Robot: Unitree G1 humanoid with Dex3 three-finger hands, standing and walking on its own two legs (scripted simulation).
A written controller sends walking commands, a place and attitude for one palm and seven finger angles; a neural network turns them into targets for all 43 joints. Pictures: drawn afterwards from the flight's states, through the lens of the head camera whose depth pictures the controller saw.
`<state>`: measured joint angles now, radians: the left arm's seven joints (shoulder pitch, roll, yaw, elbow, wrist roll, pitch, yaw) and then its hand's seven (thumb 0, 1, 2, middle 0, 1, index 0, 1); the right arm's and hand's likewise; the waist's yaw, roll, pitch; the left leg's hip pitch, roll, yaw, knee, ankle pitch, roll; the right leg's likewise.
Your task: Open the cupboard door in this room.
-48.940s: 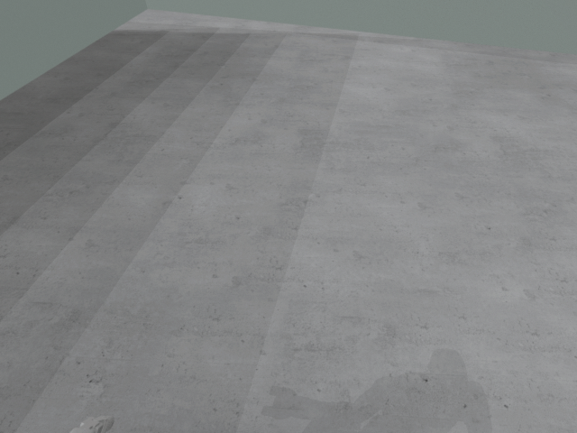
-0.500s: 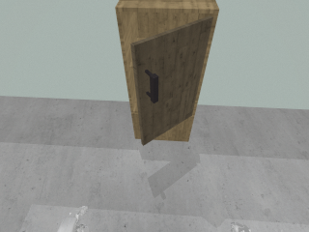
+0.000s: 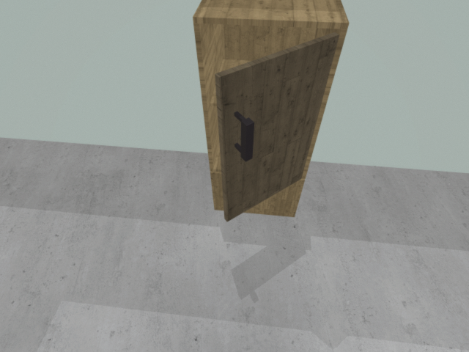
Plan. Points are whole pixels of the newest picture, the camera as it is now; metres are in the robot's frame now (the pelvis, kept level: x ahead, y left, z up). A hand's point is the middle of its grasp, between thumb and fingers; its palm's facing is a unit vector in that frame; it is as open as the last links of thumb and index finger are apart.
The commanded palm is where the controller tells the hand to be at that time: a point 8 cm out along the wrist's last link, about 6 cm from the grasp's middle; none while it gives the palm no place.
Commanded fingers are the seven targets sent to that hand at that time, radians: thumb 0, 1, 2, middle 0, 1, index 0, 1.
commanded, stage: let the arm hang, fingers relaxed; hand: left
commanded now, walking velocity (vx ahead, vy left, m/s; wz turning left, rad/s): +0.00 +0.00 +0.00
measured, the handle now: (242, 136) +0.62 +0.01 -0.02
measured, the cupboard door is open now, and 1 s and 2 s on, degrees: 40 40 40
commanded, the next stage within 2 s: look to check the result in 0.38 s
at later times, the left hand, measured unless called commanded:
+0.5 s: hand out of the picture +0.01 +0.19 -0.18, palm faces +0.02 -0.98 -0.20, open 7.4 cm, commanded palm none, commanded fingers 0.00 0.90 0.90 -0.20 -0.30 -0.20 -0.30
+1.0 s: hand out of the picture +0.04 +0.20 -0.17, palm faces +0.01 -0.98 -0.22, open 7.4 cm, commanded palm none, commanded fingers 0.00 0.90 0.90 -0.20 -0.30 -0.20 -0.30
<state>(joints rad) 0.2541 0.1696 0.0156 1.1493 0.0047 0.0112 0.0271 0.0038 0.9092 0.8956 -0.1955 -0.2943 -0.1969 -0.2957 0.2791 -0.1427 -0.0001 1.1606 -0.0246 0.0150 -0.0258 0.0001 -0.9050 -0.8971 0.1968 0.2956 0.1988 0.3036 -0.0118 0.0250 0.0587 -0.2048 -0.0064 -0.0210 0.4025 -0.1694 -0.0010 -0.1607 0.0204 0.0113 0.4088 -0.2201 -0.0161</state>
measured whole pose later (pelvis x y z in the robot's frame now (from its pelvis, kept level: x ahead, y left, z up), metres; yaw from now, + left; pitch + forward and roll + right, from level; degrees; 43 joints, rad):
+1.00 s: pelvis +0.01 +0.01 +0.00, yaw +0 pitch -1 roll +0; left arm 0.21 0.18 0.02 1.15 0.01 -0.01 0.02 0.01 0.90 0.90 -0.20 -0.29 -0.20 -0.30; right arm 0.20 -0.18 -0.01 1.15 -0.02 -0.01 -0.03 0.00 -0.90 -0.90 0.20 0.30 0.20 0.30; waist -0.01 0.01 0.06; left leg -0.18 -0.02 -0.01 0.38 -0.18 0.02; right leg -0.14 0.00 0.03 0.39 -0.23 0.00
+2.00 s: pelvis +0.03 +0.02 -0.01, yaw -27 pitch +2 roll -1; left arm 0.22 0.24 0.10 0.92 0.02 0.06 -0.01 0.01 0.90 0.90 -0.20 -0.29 -0.20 -0.30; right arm 0.09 -0.20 -0.04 0.87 -0.02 0.00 -0.04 0.00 -0.90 -0.90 0.20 0.30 0.20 0.30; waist 0.04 -0.03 0.08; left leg -0.30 0.02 -0.04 0.56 -0.27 0.00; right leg -0.41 0.11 0.16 0.76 -0.45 0.01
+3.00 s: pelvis +0.01 -0.01 -0.01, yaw -65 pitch +0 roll +0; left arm 0.23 0.21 0.07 0.92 0.03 0.02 -0.02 0.01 0.90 0.90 -0.20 -0.29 -0.20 -0.30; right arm 0.21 -0.25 -0.06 0.93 -0.03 0.04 0.01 0.00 -0.90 -0.90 0.20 0.30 0.20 0.30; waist 0.00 0.00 0.07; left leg -0.47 0.08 0.07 0.95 -0.41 -0.06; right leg -0.25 0.02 0.03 0.50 -0.26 -0.03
